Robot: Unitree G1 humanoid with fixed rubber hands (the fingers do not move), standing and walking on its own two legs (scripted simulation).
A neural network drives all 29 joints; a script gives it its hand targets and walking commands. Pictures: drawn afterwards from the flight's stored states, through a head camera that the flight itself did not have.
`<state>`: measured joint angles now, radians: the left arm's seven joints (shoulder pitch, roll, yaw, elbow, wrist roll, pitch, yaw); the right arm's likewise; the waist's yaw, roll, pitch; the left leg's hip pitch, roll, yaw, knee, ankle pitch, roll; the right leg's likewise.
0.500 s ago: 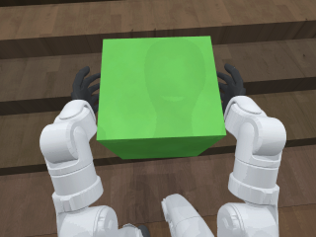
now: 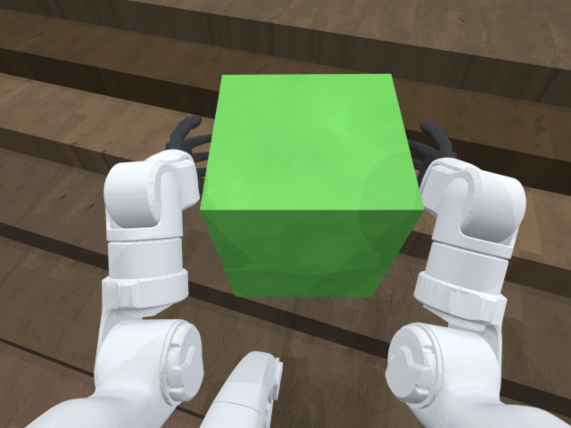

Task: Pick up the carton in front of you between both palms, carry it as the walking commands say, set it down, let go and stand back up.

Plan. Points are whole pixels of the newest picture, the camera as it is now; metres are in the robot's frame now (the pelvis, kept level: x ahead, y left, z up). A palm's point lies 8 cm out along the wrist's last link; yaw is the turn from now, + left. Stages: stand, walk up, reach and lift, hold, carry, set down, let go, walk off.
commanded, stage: carry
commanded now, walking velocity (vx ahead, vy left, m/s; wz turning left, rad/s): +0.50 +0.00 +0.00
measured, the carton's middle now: (304, 197) +0.40 +0.06 +0.10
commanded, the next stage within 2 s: none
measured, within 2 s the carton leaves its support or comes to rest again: neither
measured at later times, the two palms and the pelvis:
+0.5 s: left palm out of the picture +0.69 +0.18 +0.26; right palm (458, 9) +0.65 -0.12 +0.26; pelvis +0.31 +0.08 +0.12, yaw -2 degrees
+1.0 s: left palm out of the picture +0.95 +0.17 +0.42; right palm out of the picture +0.96 -0.13 +0.41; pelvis +0.59 -0.01 +0.25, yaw +0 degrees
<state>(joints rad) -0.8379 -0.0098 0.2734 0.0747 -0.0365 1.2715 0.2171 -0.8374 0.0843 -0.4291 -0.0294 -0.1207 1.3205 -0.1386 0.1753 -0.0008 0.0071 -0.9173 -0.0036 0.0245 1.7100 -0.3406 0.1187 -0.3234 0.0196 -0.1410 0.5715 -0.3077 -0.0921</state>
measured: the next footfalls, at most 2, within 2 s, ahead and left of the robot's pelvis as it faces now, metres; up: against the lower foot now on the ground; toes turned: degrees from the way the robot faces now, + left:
left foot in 0.22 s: +0.39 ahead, +0.18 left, +0.13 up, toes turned +7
right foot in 0.72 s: +0.64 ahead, -0.10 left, +0.26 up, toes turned -8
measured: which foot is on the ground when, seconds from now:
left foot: up 0.00-0.20, down 0.22-0.76, up 0.78-1.00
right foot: down 0.00-0.24, up 0.26-0.70, down 0.72-1.00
